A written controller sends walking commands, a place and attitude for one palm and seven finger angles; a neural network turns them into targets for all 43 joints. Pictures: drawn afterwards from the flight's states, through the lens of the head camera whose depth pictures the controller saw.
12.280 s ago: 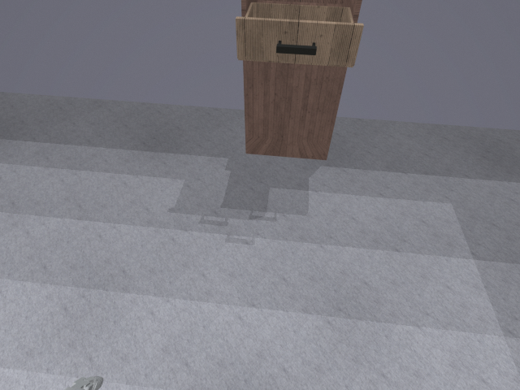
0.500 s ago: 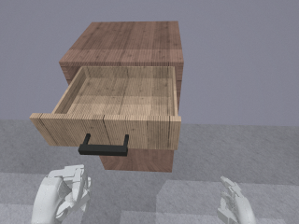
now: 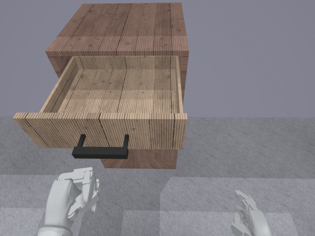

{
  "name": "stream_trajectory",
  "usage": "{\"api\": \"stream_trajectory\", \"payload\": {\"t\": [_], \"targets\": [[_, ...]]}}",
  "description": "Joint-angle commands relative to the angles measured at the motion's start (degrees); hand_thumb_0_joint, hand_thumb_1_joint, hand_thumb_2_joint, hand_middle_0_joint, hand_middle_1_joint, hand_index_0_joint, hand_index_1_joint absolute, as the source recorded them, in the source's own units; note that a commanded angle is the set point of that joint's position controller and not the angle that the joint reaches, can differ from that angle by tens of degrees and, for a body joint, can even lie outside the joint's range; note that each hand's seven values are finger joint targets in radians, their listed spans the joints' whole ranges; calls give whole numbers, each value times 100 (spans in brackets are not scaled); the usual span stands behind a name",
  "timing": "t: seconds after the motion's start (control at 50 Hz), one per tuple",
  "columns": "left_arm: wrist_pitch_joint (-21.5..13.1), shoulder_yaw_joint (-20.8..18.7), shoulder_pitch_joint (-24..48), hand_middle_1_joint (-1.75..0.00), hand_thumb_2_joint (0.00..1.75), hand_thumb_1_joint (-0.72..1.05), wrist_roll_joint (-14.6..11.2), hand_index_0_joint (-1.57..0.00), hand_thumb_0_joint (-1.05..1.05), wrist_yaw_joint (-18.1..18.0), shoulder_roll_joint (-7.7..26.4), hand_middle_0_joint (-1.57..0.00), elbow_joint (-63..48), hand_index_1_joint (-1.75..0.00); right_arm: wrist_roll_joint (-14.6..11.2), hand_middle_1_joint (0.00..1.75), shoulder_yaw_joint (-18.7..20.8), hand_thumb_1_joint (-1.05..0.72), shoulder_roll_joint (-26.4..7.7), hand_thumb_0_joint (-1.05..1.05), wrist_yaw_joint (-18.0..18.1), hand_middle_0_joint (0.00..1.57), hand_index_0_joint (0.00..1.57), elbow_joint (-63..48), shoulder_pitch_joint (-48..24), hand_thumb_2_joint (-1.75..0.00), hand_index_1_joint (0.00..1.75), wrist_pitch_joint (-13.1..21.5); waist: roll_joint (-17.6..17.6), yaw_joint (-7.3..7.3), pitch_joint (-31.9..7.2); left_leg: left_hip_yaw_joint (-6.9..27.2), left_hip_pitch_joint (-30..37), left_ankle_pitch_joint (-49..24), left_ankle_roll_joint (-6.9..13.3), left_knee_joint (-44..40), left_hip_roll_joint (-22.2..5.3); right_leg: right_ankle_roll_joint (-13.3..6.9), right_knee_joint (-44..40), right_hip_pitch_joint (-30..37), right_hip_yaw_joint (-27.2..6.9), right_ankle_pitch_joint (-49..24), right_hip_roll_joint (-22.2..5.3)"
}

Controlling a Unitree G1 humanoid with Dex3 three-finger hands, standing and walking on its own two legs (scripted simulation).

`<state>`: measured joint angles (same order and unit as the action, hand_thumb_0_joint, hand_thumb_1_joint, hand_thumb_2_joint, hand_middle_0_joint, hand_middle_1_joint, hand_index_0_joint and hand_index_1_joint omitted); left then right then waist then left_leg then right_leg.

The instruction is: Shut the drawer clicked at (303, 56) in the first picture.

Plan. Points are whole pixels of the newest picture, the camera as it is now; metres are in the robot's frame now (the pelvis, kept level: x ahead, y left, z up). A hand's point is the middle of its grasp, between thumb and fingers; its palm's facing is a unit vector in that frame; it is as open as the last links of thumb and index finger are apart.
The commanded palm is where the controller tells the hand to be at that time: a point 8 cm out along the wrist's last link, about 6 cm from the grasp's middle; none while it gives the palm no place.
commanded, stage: bring the fist close to the handle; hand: left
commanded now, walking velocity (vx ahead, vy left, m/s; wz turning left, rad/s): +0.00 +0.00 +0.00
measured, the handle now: (102, 145) +0.33 +0.17 +0.05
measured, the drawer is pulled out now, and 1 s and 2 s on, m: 0.28 0.28 0.18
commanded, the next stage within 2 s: push the drawer shut in 0.76 s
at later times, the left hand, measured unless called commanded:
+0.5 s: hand (108, 182) +0.24 +0.13 +0.05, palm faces +0.00 -1.00 -0.02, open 3.3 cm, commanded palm +0.20 +0.19 +0.05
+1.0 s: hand (108, 179) +0.24 +0.13 +0.05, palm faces +0.01 -1.00 -0.03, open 3.3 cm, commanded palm +0.23 +0.19 +0.05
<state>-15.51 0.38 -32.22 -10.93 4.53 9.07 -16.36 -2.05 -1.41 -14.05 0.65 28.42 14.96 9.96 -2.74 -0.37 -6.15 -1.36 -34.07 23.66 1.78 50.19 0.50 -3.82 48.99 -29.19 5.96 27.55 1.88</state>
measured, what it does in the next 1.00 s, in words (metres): stands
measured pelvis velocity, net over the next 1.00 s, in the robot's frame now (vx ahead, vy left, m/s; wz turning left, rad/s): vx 0.00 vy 0.01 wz -0.01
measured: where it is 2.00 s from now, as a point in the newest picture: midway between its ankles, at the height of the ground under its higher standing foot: outside the picture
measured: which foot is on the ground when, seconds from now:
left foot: down 0.00-1.00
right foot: down 0.00-1.00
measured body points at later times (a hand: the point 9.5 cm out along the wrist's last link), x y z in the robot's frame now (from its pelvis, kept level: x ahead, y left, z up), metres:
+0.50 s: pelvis +0.00 +0.01 -0.02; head +0.04 +0.00 +0.43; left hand +0.23 +0.18 +0.05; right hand +0.17 -0.22 -0.10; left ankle +0.02 +0.10 -0.70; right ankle -0.03 -0.07 -0.70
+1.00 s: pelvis +0.00 +0.01 -0.02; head +0.05 +0.00 +0.43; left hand +0.24 +0.19 +0.05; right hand +0.17 -0.22 -0.10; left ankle +0.02 +0.10 -0.70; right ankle -0.03 -0.07 -0.70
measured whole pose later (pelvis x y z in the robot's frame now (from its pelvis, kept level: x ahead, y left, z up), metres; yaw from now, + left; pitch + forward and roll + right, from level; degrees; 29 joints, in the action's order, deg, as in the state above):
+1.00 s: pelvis +0.00 +0.01 -0.02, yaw -1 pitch +12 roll -1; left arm -18.2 3.2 -20.5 -7.5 -1.6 8.5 -6.8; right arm -1.0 -1.6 -14.1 -0.2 26.2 14.3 3.4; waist -2.7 -1.4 -7.5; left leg -2.0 -43.0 26.6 2.7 57.3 0.3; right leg -3.2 55.7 -38.0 5.5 30.1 1.8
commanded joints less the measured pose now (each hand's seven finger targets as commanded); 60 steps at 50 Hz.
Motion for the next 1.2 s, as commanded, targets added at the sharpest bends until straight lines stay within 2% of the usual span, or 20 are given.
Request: {"api": "stream_trajectory", "payload": {"t": [0.0, 0.12, 0.2, 0.24, 0.3, 0.34, 0.4, 0.42, 0.44, 0.5, 0.52, 0.56, 0.6, 0.74, 0.8, 0.84, 0.96, 1.0, 1.08, 1.18], "targets": [[-502, -385, 355, -160, 90, 90, -28, -140, 0, -69, 485, -140, -982, -160, 19, 30, 276, -90, -636, 0, 53, 20, 20, -921, -534, -90, 30, 266, 535, -56, -546, 300, 409, -1066, 58, -423, -12, 380, -843, -28, -630, -1649, -213], [-643, -123, 554, -160, 90, 90, 35, -140, 0, -118, 269, -140, -893, -160, 36, 30, 282, -90, -631, 0, -1, 20, 20, -975, -502, -90, 30, 193, 206, -96, -819, 284, 446, -1289, 48, -311, -30, 320, -517, -220, -466, -1834, -151], [-714, -66, 685, -160, 90, 90, 147, -140, 0, -257, 275, -140, -664, -160, 68, 30, 291, -90, -668, 0, -23, 20, 20, -955, -438, -90, 30, 124, 262, -115, -813, 353, 318, -1205, 32, -234, -61, 275, -364, -465, -396, -1573, -103], [-732, 217, 936, -160, 90, 90, 194, -140, 0, -309, 34, -140, -678, -160, 84, 30, 284, -90, -650, 0, -51, 20, 20, -1026, -421, -90, 30, 83, 281, -179, -930, 369, 302, -1202, 34, -158, -64, 277, -248, -601, -359, -1561, -100], [-761, -37, 1192, -160, 90, 90, 312, -140, 0, -453, 311, -140, -401, -160, 118, 30, 292, -90, -688, 0, -42, 20, 20, -980, -409, -90, 30, -22, 356, -157, -915, 378, 62, -1006, 23, -71, -69, 260, -170, -710, -415, -1321, -88], [-787, 130, 1474, -160, 90, 90, 349, -140, 0, -509, 124, -140, -316, -160, 126, 30, 281, -90, -651, 0, -56, 20, 20, -1011, -424, -90, 30, -73, 282, -172, -1066, 400, 67, -1048, 20, -5, -78, 245, -37, -820, -381, -1335, -77], [-796, -113, 1369, -160, 90, 90, 335, -140, 0, -590, 382, -140, -558, -160, 122, 30, 309, -90, -670, 0, -55, 20, 20, -1059, -369, -90, 30, -141, 182, -54, -1506, 359, 253, -1319, 22, -24, -86, 234, -50, -488, -429, -1603, -80], [-763, -26, 1147, -160, 90, 90, 325, -140, 0, -597, 261, -140, -586, -160, 110, 30, 301, -90, -630, 0, -64, 20, 20, -1109, -370, -90, 30, -177, 175, -3, -1588, 328, 325, -1410, 18, -53, -87, 232, -55, -405, -420, -1709, -75], [-738, 139, 1218, -160, 90, 90, 306, -140, 0, -597, 143, -140, -701, -160, 94, 30, 278, -90, -609, 0, -75, 20, 20, -1141, -398, -90, 30, -192, 119, -51, -1546, 332, 367, -1469, 15, -74, -92, 235, -68, -409, -401, -1781, -74], [-599, -75, 831, -160, 90, 90, 313, -140, 0, -642, 309, -140, -393, -160, 91, 30, 274, -90, -645, 0, -66, 20, 20, -1103, -351, -90, 30, -284, 372, -60, -1212, 346, 195, -1448, 14, -100, -114, 251, -139, -399, -398, -1840, -54], [-571, 173, 868, -160, 90, 90, 321, -140, 0, -615, 77, -140, -399, -160, 85, 30, 255, -90, -625, 0, -73, 20, 20, -1134, -383, -90, 30, -312, 389, -129, -1068, 332, 167, -1394, 18, -99, -110, 267, -142, -488, -391, -1843, -61], [-553, 276, 1077, -160, 90, 90, 324, -140, 0, -589, 22, -140, -427, -160, 82, 30, 254, -90, -642, 0, -73, 20, 20, -1169, -387, -90, 30, -328, 433, -190, -961, 370, 101, -1186, 13, -105, -112, 277, -143, -605, -362, -1601, -61], [-585, 37, 1170, -160, 90, 90, 355, -140, 0, -631, 275, -140, -375, -160, 101, 30, 264, -90, -678, 0, -40, 20, 20, -1134, -376, -90, 30, -341, 465, -182, -837, 375, 4, -985, 24, -87, -106, 272, -203, -666, -413, -1372, -64], [-780, 133, 1482, -160, 90, 90, 342, -140, 0, -667, 202, -140, -591, -160, 106, 30, 261, -90, -628, 0, -35, 20, 20, -1128, -386, -90, 30, -326, 128, -178, -1247, 359, 188, -1074, 25, -29, -91, 250, -128, -647, -437, -1396, -70], [-703, -61, 1182, -160, 90, 90, 304, -140, 0, -636, 337, -140, -318, -160, 93, 30, 266, -90, -669, 0, -35, 20, 20, -1099, -351, -90, 30, -356, 294, -133, -1151, 345, 86, -1128, 20, -44, -88, 257, -180, -523, -454, -1528, -69], [-662, 127, 1247, -160, 90, 90, 285, -140, 0, -577, 172, -140, -422, -160, 81, 30, 262, -90, -641, 0, -43, 20, 20, -1141, -364, -90, 30, -367, 268, -161, -1219, 323, 137, -1209, 29, -40, -80, 275, -171, -472, -457, -1695, -88], [-660, 113, 1901, -160, 90, 90, 306, -140, 0, -614, 200, -140, -259, -160, 99, 30, 265, -90, -670, 0, -18, 20, 20, -1040, -342, -90, 30, -372, 302, -252, -1186, 369, 188, -1225, 25, -13, -90, 280, -154, -600, -437, -1683, -85], [-631, -118, 1868, -160, 90, 90, 301, -140, 0, -643, 389, -140, -61, -160, 107, 30, 270, -90, -700, 0, -15, 20, 20, -1002, -328, -90, 30, -387, 348, -191, -1165, 353, 127, -1203, 27, -31, -83, 278, -195, -521, -463, -1682, -89], [-584, -87, 2121, -160, 90, 90, 268, -140, 0, -621, 302, -140, 91, -160, 95, 30, 259, -90, -673, 0, -30, 20, 20, -1003, -371, -90, 30, -427, 329, -156, -1280, 313, 180, -1244, 17, -75, -67, 284, -224, -387, -487, -1786, -107], [-677, -157, 3059, -160, 90, 90, 240, -140, 0, -610, 401, -140, 286, -160, 90, 30, 249, -90, -693, 0, 14, 20, 20, -812, -430, -90, 30, -430, 316, -301, -1211, 332, 153, -1045, 32, -37, -70, 307, -281, -558, -545, -1555, -114]]}}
